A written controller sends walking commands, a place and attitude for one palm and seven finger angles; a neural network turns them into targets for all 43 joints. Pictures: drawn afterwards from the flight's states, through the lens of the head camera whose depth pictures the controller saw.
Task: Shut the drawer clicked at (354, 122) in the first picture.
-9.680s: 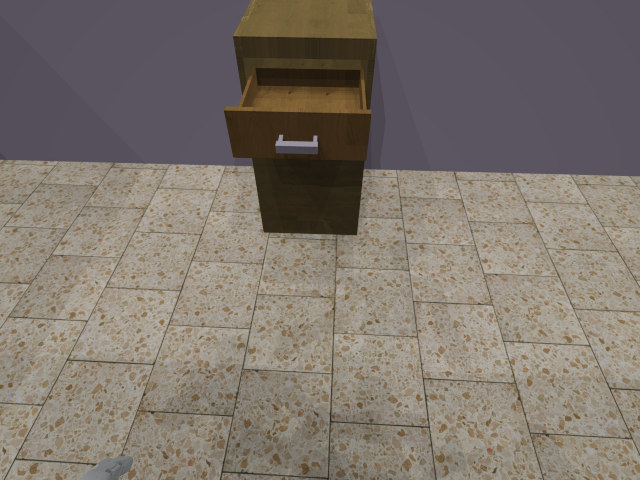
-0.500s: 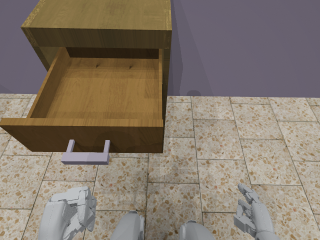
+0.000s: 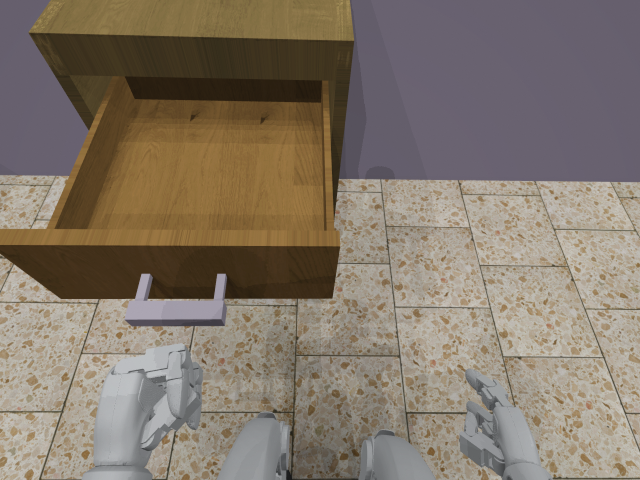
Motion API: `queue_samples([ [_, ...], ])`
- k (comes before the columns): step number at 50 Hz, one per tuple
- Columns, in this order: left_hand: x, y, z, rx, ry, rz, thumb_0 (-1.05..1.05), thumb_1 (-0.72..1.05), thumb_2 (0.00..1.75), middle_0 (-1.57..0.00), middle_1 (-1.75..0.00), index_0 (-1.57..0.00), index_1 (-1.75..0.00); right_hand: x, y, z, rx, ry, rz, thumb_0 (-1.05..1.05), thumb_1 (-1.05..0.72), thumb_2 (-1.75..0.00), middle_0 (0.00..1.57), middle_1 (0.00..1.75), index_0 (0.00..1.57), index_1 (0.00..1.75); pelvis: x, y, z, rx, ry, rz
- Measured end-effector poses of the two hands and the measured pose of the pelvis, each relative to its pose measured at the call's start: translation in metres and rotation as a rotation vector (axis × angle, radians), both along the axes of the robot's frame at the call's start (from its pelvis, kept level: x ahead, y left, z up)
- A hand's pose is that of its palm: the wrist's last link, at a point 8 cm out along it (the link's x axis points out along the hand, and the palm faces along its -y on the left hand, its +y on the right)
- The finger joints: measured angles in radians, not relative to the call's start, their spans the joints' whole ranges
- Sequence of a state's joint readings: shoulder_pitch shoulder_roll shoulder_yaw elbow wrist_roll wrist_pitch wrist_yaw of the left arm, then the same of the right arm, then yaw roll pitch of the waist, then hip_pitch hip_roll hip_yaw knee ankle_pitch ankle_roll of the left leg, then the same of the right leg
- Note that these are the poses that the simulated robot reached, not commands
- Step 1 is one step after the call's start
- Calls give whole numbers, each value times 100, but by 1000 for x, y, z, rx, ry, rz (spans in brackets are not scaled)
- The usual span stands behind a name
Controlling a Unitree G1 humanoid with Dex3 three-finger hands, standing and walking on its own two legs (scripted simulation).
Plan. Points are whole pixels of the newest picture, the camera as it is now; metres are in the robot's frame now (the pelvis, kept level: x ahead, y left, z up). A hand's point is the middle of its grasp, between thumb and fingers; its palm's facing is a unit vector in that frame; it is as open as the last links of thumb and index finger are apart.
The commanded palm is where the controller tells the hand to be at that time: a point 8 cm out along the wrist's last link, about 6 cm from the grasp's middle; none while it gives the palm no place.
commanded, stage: bring the fist close to the handle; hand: left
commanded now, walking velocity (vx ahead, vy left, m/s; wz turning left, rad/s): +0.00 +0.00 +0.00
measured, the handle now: (180, 297) +0.32 +0.19 +0.04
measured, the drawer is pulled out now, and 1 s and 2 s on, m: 0.27 0.26 0.13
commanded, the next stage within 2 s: push the drawer shut in 0.16 s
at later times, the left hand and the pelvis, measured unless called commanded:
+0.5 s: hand (208, 381) +0.23 +0.14 +0.03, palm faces +0.05 -1.00 -0.01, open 3.2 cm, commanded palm +0.20 +0.19 +0.04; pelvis +0.00 +0.01 +0.00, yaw +0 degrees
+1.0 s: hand (211, 351) +0.26 +0.14 +0.03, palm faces +0.05 -1.00 -0.04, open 2.9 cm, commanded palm +0.26 +0.19 +0.04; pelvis -0.01 +0.00 +0.00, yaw +1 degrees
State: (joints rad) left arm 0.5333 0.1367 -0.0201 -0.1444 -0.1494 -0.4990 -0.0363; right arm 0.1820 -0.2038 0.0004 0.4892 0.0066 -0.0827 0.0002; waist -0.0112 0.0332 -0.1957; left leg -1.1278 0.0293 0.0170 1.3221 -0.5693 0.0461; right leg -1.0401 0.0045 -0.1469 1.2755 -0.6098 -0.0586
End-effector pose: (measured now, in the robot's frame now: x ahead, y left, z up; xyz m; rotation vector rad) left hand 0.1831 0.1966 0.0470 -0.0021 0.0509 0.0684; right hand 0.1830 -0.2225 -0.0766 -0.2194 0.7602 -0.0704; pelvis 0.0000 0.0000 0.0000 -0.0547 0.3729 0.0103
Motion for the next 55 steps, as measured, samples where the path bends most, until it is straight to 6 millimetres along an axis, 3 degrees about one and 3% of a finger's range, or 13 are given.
queue_samples([
  [7,-6,-2,-15,-10,53,-8,1,90,90,-140,-160,-139,-160,6,7,3,-12,-11,22,1,-90,-90,20,30,20,30,0,4,-2,-2,8,0],
  [15,1,-2,-2,-5,-33,-3,1,90,90,-140,-160,-139,-160,13,14,1,-7,-15,48,1,-90,-90,20,30,20,30,0,8,-5,-9,12,5],
  [22,10,-10,-13,5,29,-35,1,90,90,-140,-160,-140,-160,10,18,-1,0,1,51,1,-90,-90,20,30,20,30,1,9,-4,-5,15,2],
  [32,33,2,-3,19,-43,3,1,90,91,-140,-160,-139,-160,-2,9,-4,-10,54,36,1,-90,-90,20,30,20,30,3,6,-1,-6,16,3],
  [44,39,-4,-13,28,-35,-24,-4,88,95,-140,-160,-139,-160,-9,-6,-5,-46,69,34,1,-90,-90,20,30,20,30,-2,1,-1,-2,10,7],
  [55,64,0,-14,49,-65,-31,-5,85,97,-140,-160,-140,-160,-21,-7,-13,-36,98,41,1,-90,-90,20,30,20,30,-15,-4,-2,-2,-4,13],
])
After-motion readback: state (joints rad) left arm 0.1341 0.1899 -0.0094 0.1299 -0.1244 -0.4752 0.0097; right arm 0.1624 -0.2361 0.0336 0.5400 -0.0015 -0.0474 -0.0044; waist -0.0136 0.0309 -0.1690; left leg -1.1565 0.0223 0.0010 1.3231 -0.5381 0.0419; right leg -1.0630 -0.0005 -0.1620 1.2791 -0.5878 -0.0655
